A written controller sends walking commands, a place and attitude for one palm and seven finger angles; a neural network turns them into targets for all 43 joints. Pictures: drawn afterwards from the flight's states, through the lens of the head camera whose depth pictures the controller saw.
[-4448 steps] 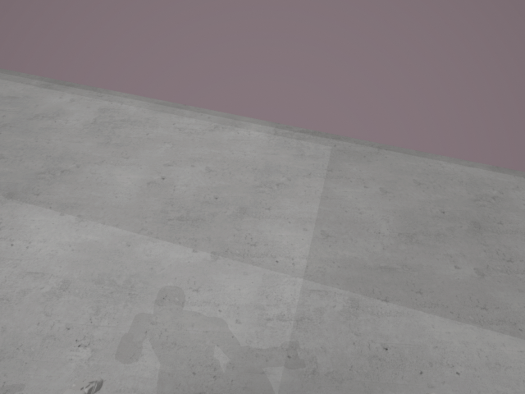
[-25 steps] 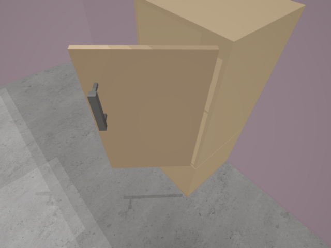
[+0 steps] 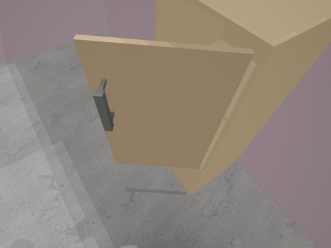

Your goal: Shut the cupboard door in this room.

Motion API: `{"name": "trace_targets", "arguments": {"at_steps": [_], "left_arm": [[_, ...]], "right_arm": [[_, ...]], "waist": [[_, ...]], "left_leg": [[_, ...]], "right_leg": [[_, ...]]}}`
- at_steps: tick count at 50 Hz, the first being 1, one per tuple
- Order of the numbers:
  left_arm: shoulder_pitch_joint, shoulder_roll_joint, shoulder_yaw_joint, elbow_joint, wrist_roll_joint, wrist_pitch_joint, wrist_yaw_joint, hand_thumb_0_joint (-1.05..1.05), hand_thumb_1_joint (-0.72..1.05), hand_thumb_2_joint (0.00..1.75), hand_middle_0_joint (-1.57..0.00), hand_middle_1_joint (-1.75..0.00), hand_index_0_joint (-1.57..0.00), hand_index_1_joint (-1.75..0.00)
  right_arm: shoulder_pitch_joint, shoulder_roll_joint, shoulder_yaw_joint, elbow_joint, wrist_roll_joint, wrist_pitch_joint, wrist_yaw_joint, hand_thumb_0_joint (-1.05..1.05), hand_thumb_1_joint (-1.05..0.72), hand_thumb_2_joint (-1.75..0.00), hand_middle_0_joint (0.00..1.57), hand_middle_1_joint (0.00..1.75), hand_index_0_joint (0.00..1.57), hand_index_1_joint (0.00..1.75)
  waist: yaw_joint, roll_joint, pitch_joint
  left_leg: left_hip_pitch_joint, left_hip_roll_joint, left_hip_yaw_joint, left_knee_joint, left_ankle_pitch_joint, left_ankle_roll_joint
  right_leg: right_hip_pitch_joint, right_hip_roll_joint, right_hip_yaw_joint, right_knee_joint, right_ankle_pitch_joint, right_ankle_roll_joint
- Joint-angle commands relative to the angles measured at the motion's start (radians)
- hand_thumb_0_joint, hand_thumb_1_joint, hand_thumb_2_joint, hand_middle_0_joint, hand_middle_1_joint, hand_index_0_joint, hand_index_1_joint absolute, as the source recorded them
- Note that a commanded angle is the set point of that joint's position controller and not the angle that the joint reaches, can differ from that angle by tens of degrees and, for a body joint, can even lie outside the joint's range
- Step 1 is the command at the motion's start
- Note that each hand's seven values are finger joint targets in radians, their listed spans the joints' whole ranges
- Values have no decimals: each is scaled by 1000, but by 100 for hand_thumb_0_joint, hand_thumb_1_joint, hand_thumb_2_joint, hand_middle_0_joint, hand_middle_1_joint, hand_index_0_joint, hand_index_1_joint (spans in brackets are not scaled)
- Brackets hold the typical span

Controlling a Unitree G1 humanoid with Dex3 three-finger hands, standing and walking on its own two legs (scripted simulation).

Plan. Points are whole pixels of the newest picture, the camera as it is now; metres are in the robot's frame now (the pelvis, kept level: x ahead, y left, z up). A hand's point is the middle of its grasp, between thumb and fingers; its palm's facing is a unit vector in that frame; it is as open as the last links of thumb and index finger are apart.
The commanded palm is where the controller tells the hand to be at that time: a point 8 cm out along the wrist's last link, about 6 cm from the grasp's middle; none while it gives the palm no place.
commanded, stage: come to a stop and stand still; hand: left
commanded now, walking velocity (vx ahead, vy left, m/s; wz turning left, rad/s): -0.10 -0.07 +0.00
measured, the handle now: (106, 106) +0.43 +0.20 +0.06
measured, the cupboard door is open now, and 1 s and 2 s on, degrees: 51 51 51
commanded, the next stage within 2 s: look again from close up in 1.18 s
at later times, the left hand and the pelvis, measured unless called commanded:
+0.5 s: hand out of the picture +0.01 +0.17 -0.19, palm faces +0.03 -0.98 -0.20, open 7.4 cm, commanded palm none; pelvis -0.03 -0.02 -0.01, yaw +1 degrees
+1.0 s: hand out of the picture -0.01 +0.17 -0.18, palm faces +0.03 -0.99 -0.16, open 7.4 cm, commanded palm none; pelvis +0.00 +0.00 +0.00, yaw +1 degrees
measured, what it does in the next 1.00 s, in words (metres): steps on the spot: right foot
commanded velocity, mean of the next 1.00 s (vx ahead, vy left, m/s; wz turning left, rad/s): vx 0.04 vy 0.04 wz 0.00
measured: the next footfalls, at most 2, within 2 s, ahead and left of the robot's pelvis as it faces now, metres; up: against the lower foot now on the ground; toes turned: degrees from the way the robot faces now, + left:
right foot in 0.18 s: +0.04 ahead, -0.11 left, +0.00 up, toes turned +0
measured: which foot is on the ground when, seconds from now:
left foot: down 0.00-1.00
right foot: up 0.00-0.16, down 0.18-1.00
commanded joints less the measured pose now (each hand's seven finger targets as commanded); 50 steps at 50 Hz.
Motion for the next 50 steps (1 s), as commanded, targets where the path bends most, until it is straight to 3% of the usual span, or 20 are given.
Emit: {"name": "trace_targets", "arguments": {"at_steps": [1,5,6,7,8,9,10,11,12,14,16,20,22,24,25,28,32,34,38,50], "left_arm": [[62,66,32,-75,1,8,4,0,90,90,-20,-30,-20,-30],[113,44,35,-80,4,10,-5,0,90,90,-20,-30,-20,-30],[177,109,19,-32,5,-26,13,0,90,90,-20,-30,-20,-30],[180,111,18,-45,12,-52,11,0,90,90,-20,-30,-20,-30],[78,163,22,-94,17,-61,9,0,90,90,-20,-30,-20,-30],[53,157,7,-108,15,-71,11,0,90,90,-20,-30,-20,-30],[17,196,-1,-117,23,-71,7,0,90,90,-20,-30,-20,-30],[5,207,5,-122,25,-64,2,0,90,90,-20,-30,-20,-30],[2,208,12,-122,20,-69,5,0,90,90,-20,-30,-20,-30],[-9,216,11,-117,17,-60,1,0,90,90,-20,-30,-20,-30],[-22,242,25,-135,20,-45,-3,0,90,90,-20,-30,-20,-30],[-15,250,33,-142,19,-28,-7,0,90,90,-20,-30,-20,-30],[-14,204,26,-149,21,-17,-9,0,90,90,-20,-30,-20,-30],[46,143,11,-141,14,-13,-9,0,90,90,-20,-30,-20,-30],[77,128,7,-127,15,-13,-11,0,90,90,-20,-30,-20,-30],[138,99,-2,-87,11,-26,-19,0,90,90,-20,-30,-20,-30],[108,135,-5,-72,1,-50,-15,0,90,90,-20,-30,-20,-30],[63,141,-9,-68,-1,-53,-12,0,90,90,-20,-30,-20,-30],[88,112,-18,-40,3,-47,-6,0,90,90,-20,-30,-20,-30],[114,104,-27,35,4,-48,0,0,90,90,-20,-30,-20,-30]], "right_arm": [[123,-203,-60,-27,-13,16,-17,0,-90,-90,20,30,20,30],[18,-189,-57,-65,-20,23,-1,0,-90,-90,20,30,20,30],[5,-260,-65,-93,3,-1,13,0,-90,-90,20,30,20,30],[-12,-232,-47,-128,4,-2,19,0,-90,-90,20,30,20,30],[62,-102,-29,-136,6,-2,37,0,-90,-90,20,30,20,30],[32,-97,-17,-132,-9,13,45,0,-90,-90,20,30,20,30],[54,-101,-22,-136,-10,20,51,0,-90,-90,20,30,20,30],[37,-97,-26,-138,-15,22,59,0,-90,-90,20,30,20,30],[51,-96,-17,-133,-13,29,60,0,-90,-90,20,30,20,30],[90,-122,-22,-128,-14,32,61,0,-90,-90,20,30,20,30],[124,-141,-25,-121,-19,33,65,0,-90,-90,20,30,20,30],[193,-143,-16,-113,-21,27,63,0,-90,-90,20,30,20,30],[231,-153,-14,-107,-24,22,59,0,-90,-90,20,30,20,30],[221,-204,-18,-118,-27,14,47,0,-90,-90,20,30,20,30],[192,-211,-18,-127,-21,9,42,0,-90,-90,20,30,20,30],[145,-191,-6,-128,-16,0,32,0,-90,-90,20,30,20,30],[180,-124,9,-91,-6,-7,33,0,-90,-90,20,30,20,30],[212,-127,10,-64,-5,-8,32,0,-90,-90,20,30,20,30],[215,-135,11,-23,0,-18,29,0,-90,-90,20,30,20,30],[160,-137,18,34,3,-27,19,0,-90,-90,20,30,20,30]], "waist": [[-42,145,-181],[5,146,-188],[21,25,-347],[38,22,-282],[-28,-253,-257],[-17,-200,-189],[-37,-73,-152],[-44,22,-77],[-45,-108,-52],[-46,-185,1],[-50,-134,55],[-57,-37,80],[-61,73,112],[-32,244,82],[-7,240,63],[30,105,-45],[-7,10,-84],[-37,-51,-84],[-25,39,-64],[-21,40,-85]], "left_leg": [[259,353,-275,-103,932,170],[86,296,-211,-123,561,111],[227,277,-225,79,661,57],[187,184,-167,158,565,10],[-30,65,-88,148,36,-52],[-71,33,-85,195,-174,-78],[-24,27,-74,195,-192,-87],[1,-10,-50,166,-131,-88],[-31,-4,-49,169,-99,-87],[-10,10,-57,157,-124,-77],[25,5,-50,137,-116,-76],[31,-6,-53,55,-140,-65],[-42,37,-156,-84,-217,-33],[-153,164,-396,-297,-409,38],[-181,192,-442,-337,-402,68],[-154,164,-353,-255,-235,59],[-61,57,-193,-119,-65,-19],[19,51,-163,-87,20,-35],[45,98,-206,-158,80,-15],[133,102,-183,-152,294,-15]], "right_leg": [[-172,17,81,262,-139,-22],[-27,15,56,118,-13,-24],[-62,-4,87,-78,102,-30],[11,-23,70,-331,362,-29],[112,-160,239,-288,545,-75],[46,-213,288,-281,523,-140],[-50,-212,238,-311,280,-173],[-116,-160,206,-299,239,-154],[-106,-145,224,-306,266,-146],[-182,-166,238,-351,-1,-147],[-283,-154,243,-390,-278,-142],[-302,-112,185,-301,-286,-124],[-273,-22,89,-159,-237,-89],[-172,73,-17,25,-131,-56],[-129,65,-17,77,-84,-60],[-1,40,20,-44,25,-68],[1,-62,180,-269,50,-112],[-46,-76,173,-280,98,-106],[-29,-22,92,-243,164,-64],[31,-40,80,-266,284,-42]]}}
